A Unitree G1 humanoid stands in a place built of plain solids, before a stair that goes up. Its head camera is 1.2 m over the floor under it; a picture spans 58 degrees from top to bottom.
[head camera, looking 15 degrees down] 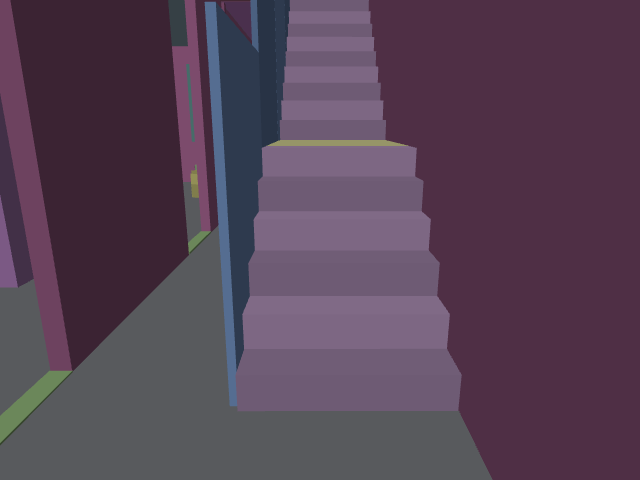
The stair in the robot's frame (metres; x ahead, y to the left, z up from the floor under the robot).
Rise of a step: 0.18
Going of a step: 0.22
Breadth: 0.96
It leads straight ahead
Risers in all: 6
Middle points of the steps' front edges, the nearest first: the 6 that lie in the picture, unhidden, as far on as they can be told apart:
1.62 -0.12 0.18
1.84 -0.12 0.35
2.06 -0.12 0.53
2.28 -0.12 0.71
2.50 -0.12 0.88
2.72 -0.12 1.06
